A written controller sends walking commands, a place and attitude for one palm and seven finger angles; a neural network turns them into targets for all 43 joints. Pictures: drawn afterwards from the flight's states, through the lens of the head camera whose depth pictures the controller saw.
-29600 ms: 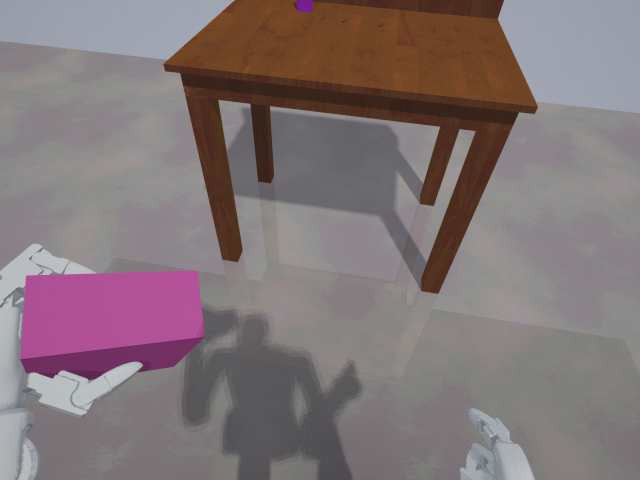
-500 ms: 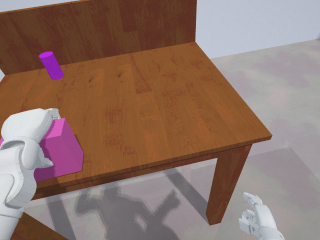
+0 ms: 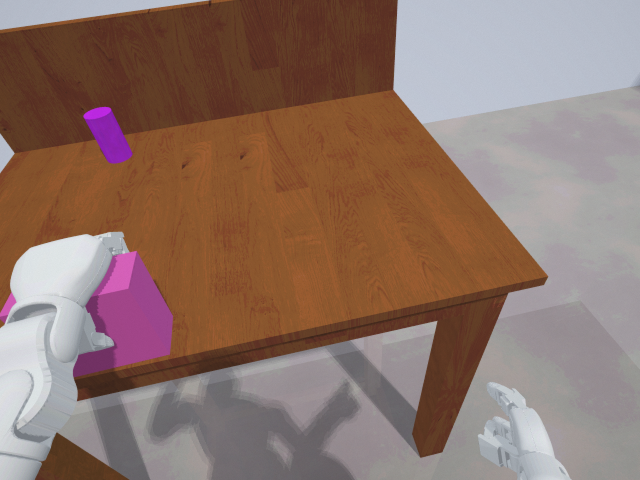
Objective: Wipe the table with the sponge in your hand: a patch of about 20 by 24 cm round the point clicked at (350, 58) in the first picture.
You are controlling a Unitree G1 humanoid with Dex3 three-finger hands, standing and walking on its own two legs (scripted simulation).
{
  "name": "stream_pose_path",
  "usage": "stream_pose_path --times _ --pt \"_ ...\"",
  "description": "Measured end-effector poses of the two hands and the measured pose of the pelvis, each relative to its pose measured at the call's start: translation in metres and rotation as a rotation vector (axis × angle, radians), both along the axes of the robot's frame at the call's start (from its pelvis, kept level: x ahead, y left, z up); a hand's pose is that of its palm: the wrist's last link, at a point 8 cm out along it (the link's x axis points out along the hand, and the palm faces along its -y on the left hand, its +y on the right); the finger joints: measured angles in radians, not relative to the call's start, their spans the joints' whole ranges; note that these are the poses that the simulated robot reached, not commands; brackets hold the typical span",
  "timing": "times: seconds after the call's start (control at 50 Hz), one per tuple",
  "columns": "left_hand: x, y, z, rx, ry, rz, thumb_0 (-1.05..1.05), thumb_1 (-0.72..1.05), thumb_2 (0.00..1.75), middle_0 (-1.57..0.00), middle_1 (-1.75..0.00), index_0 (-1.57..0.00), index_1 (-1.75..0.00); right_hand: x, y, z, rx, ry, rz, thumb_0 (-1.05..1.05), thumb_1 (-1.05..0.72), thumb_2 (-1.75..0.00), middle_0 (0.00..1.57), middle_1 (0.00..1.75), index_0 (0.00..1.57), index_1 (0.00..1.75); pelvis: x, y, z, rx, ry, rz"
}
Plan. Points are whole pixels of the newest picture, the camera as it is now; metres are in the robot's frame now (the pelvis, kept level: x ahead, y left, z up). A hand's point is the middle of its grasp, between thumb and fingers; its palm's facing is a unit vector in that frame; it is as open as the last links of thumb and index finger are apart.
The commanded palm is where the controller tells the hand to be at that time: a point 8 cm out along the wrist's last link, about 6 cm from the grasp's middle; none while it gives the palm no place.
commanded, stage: lower the sponge onto the table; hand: left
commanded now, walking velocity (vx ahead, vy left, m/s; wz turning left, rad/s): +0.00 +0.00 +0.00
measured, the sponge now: (107, 327) +0.23 +0.33 +0.08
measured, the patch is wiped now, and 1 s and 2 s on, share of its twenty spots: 0.00 0.05 0.15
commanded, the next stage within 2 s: wipe forward along the first lane in 0.20 s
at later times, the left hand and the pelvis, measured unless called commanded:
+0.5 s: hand (95, 280) +0.26 +0.33 +0.14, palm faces +0.00 -0.01 -1.00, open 10.4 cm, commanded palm +0.25 +0.34 +0.19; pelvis +0.00 +0.00 +0.00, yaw +0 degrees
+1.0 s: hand (103, 252) +0.31 +0.35 +0.14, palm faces -0.07 +0.02 -1.00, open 10.4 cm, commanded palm +0.30 +0.35 +0.17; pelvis -0.01 -0.01 +0.00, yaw +0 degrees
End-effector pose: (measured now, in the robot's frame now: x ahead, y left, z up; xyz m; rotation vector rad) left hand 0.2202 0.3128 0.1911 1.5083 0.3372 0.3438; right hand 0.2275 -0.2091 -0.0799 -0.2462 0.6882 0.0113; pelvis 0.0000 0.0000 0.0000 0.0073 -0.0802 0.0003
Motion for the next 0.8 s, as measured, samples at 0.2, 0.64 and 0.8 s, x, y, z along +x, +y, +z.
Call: stream_pose_path --times 0.2,0.64,0.8 --pt "0.003 0.006 -0.001 0.018 -0.047 -0.009 0.0 -0.53 1.03 -0.7 -1.29 -0.72 -1.29 -0.002 0.005 0.001 -0.011 0.018 0.008 0.01 -0.9 -0.9 0.2 0.3 0.21 0.3 -0.001 -0.001 0.001 -0.003 -0.005 0.002" --pt "0.039 0.018 0.001 0.032 0.026 0.006 0.02 -0.53 1.04 -0.71 -1.29 -0.73 -1.28 -0.029 -0.019 -0.017 -0.039 0.101 -0.043 0.01 -0.9 -0.9 0.2 0.3 0.21 0.3 -0.004 -0.006 0.0 0.001 0.036 0.008" --pt "0.055 0.02 0.0 0.052 0.066 -0.003 0.02 -0.54 1.04 -0.71 -1.28 -0.74 -1.28 -0.048 -0.036 -0.026 -0.051 0.142 -0.089 0.01 -0.9 -0.9 0.2 0.3 0.21 0.3 -0.006 -0.009 -0.001 0.003 0.054 0.007"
